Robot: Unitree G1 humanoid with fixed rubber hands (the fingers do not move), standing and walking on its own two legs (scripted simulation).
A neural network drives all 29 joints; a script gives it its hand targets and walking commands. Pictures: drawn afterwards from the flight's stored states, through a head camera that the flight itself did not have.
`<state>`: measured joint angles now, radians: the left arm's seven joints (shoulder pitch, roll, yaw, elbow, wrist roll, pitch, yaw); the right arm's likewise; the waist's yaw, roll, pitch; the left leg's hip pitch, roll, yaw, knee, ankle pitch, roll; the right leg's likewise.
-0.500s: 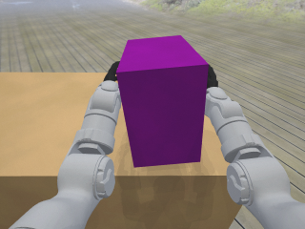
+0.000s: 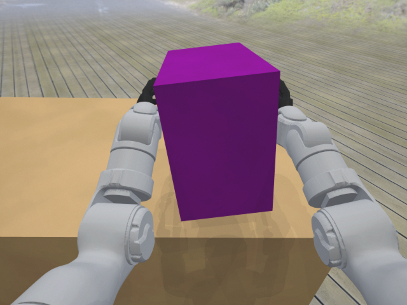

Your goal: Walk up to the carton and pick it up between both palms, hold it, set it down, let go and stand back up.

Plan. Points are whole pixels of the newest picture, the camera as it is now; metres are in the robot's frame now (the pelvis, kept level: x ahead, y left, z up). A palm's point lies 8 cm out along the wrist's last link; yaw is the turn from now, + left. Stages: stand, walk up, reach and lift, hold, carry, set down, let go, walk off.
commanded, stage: reach and lift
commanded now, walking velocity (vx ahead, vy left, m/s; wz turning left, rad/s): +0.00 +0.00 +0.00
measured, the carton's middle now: (213, 120) +0.41 -0.03 +0.22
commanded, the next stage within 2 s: hold in 0.22 s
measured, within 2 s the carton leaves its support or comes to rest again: neither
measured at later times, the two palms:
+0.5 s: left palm (142, 109) +0.39 +0.11 +0.26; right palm (281, 105) +0.37 -0.15 +0.27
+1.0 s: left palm (137, 101) +0.38 +0.11 +0.29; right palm (282, 96) +0.37 -0.15 +0.29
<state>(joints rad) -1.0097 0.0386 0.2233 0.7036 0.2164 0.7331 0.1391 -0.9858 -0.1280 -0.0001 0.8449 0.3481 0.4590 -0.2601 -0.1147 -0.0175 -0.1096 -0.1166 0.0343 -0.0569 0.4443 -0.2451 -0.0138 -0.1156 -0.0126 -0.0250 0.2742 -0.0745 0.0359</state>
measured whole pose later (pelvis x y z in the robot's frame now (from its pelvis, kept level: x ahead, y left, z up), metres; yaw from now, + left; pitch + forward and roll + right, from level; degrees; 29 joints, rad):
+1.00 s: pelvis +0.00 +0.00 +0.00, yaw +0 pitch -5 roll -2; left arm -1.06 0.04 0.25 0.67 0.21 0.85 0.14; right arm -1.08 -0.16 0.00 0.85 0.38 0.60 -0.27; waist -0.09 0.00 -0.15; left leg -0.12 0.03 -0.06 0.44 -0.24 -0.01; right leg -0.12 -0.01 -0.03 0.28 -0.08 0.04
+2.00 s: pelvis +0.00 +0.00 +0.00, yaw +0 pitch -5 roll -2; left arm -1.07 0.04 0.26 0.67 0.21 0.86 0.13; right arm -1.10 -0.16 0.01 0.85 0.39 0.63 -0.28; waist -0.09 0.00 -0.16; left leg -0.12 0.03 -0.06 0.44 -0.25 -0.01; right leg -0.12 -0.01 -0.03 0.28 -0.08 0.04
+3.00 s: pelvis +0.00 +0.00 +0.00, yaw +0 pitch -5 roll -2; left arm -1.07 0.04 0.26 0.67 0.21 0.86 0.13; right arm -1.10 -0.16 0.01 0.85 0.39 0.64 -0.28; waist -0.09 0.00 -0.16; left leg -0.12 0.03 -0.07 0.44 -0.25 -0.02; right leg -0.12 -0.01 -0.03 0.28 -0.08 0.04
